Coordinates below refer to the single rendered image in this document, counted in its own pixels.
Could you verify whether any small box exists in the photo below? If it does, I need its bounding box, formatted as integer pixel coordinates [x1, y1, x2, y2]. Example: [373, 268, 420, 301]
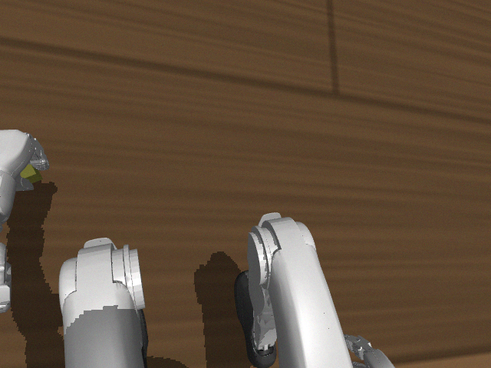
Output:
[20, 165, 42, 183]

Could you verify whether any left robot arm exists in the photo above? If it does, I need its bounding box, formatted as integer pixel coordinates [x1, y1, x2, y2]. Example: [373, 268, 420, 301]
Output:
[0, 170, 17, 313]

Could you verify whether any left robot hand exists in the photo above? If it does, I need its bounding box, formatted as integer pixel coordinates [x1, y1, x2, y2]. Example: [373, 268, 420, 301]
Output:
[0, 130, 49, 191]

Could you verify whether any right robot foot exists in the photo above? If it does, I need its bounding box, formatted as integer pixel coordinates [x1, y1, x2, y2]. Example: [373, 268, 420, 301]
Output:
[234, 270, 276, 368]

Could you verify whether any right robot hand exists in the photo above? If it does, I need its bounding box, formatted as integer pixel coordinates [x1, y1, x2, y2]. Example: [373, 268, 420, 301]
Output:
[344, 334, 395, 368]

